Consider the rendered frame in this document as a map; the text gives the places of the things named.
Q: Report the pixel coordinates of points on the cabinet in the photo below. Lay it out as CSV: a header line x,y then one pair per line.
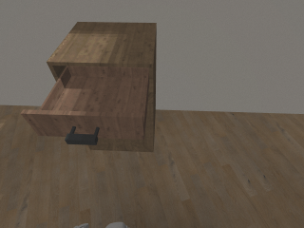
x,y
113,44

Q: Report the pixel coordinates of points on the drawer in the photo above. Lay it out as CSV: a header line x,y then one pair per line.
x,y
113,98

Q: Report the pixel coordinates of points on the handle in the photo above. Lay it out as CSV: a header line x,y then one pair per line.
x,y
82,139

